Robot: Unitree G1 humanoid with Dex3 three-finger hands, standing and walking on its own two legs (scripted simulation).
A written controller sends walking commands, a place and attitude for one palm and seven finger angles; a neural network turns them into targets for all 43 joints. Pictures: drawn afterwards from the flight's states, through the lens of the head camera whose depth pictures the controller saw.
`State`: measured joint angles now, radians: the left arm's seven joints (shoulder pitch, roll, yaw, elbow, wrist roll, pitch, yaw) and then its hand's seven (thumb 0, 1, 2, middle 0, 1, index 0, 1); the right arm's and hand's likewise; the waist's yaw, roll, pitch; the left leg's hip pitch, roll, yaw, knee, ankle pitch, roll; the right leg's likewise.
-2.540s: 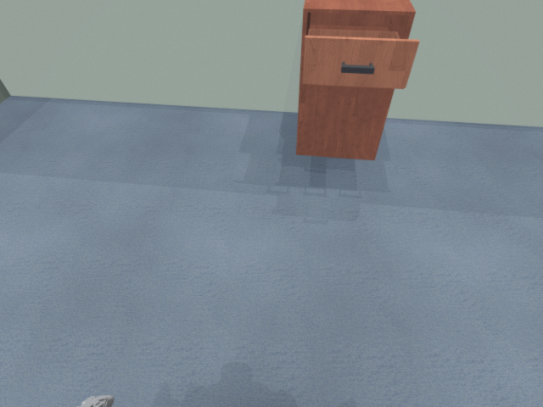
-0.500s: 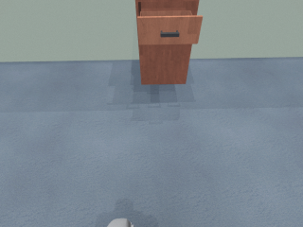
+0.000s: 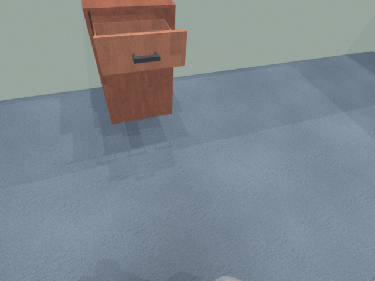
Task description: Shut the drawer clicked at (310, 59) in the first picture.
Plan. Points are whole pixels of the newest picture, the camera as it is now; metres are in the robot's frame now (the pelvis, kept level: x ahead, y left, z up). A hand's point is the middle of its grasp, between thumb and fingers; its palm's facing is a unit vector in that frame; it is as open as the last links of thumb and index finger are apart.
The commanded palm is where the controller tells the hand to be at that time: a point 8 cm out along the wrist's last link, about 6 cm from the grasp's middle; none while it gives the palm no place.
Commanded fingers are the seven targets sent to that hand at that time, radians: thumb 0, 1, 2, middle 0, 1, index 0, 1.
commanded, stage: walk to a spot facing it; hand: left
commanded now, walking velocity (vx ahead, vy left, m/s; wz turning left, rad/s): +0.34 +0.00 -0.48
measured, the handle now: (145, 56) +1.02 +0.29 -0.09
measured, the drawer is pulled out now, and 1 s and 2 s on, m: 0.27 0.27 0.27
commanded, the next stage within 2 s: turn to face it in 1.10 s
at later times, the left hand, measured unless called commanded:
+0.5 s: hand (159, 204) +0.34 +0.11 -0.16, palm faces -0.24 -0.95 -0.19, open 7.2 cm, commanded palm none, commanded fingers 0.00 0.90 0.90 -0.20 -0.30 -0.20 -0.30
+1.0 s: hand (163, 164) +0.49 +0.12 -0.17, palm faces -0.34 -0.93 -0.12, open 7.4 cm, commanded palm none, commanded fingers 0.00 0.90 0.90 -0.20 -0.30 -0.20 -0.30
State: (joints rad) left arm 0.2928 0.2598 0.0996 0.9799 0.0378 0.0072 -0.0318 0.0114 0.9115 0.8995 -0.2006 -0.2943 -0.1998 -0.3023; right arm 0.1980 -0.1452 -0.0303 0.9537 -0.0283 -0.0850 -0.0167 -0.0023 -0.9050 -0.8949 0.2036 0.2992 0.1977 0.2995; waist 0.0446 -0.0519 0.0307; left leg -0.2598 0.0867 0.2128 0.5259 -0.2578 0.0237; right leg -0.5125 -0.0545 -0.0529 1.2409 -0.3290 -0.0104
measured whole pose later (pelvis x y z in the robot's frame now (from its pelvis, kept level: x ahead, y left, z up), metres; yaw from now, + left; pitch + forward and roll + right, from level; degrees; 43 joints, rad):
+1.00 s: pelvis +0.40 -0.03 +0.01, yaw -24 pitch -1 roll -1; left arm 0.28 0.18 0.08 1.03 0.04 0.03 -0.04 0.01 0.91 0.90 -0.20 -0.29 -0.20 -0.30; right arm 0.40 -0.11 -0.04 1.07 -0.02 -0.08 -0.02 0.00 -0.92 -0.90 0.20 0.30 0.20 0.30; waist 0.01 -0.04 0.02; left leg -0.03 0.08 0.33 0.34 -0.29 0.02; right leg -0.62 -0.12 -0.07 1.06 -0.15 0.02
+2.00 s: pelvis +0.59 -0.15 +0.00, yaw -12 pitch +1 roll -1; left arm 0.19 0.26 0.08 0.94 0.02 0.06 0.02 0.01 0.91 0.90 -0.20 -0.29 -0.20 -0.30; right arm 0.22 -0.20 -0.06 0.94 -0.02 0.02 0.00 0.00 -0.90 -0.90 0.20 0.30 0.20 0.30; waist -0.01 0.00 0.06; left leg -0.32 -0.02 0.02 0.48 -0.17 0.06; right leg -0.44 -0.08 -0.01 0.97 -0.43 0.10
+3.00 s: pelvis +0.55 -0.19 -0.01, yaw +18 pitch -1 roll +1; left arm 0.20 0.20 0.03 0.94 0.02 0.02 0.02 0.01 0.91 0.90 -0.20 -0.29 -0.20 -0.30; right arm 0.17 -0.21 -0.05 0.97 -0.01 0.04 0.00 0.00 -0.90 -0.90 0.21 0.30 0.20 0.30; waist 0.00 0.03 0.06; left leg -0.26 -0.02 -0.01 0.57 -0.28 0.00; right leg -0.26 -0.05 -0.08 0.58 -0.30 0.02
